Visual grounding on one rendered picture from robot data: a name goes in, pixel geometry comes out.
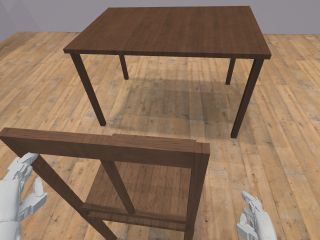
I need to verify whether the chair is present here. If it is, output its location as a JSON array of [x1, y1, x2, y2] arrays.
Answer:
[[0, 127, 210, 240]]

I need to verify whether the robot left hand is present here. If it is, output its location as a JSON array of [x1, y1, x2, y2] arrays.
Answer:
[[0, 152, 47, 223]]

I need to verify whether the robot right hand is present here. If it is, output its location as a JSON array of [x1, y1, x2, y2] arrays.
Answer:
[[237, 191, 277, 240]]

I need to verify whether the left robot forearm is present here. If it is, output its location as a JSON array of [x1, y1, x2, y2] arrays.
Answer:
[[0, 221, 22, 240]]

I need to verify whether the table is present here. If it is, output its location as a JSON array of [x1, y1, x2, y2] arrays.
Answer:
[[63, 6, 272, 139]]

